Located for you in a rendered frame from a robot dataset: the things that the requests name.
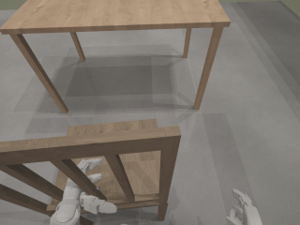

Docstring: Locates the left robot hand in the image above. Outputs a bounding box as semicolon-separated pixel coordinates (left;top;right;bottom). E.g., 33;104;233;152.
62;158;117;215

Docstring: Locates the robot left forearm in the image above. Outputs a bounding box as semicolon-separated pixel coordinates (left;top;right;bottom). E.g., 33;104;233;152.
50;199;82;225

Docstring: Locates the table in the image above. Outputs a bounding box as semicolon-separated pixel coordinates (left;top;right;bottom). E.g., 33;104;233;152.
0;0;231;113

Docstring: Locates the right robot hand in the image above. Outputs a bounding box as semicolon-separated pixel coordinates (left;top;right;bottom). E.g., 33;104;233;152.
227;188;263;225

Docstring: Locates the chair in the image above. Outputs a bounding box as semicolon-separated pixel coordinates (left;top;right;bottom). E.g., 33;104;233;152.
0;118;182;225

